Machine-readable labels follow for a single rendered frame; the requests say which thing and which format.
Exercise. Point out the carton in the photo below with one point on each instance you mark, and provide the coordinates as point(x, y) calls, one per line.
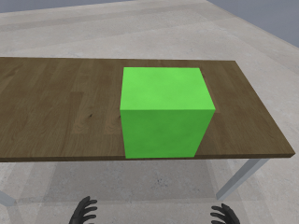
point(165, 111)

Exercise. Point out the right robot hand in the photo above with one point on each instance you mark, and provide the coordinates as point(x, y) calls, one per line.
point(228, 216)

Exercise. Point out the left robot hand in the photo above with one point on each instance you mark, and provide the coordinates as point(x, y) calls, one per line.
point(78, 216)

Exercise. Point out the table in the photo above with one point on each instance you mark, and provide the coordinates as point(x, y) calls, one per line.
point(69, 109)

